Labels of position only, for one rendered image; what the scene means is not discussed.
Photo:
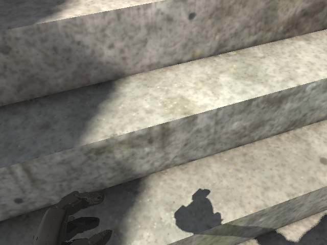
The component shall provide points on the robot left hand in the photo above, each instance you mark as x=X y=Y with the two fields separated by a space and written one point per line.
x=56 y=227

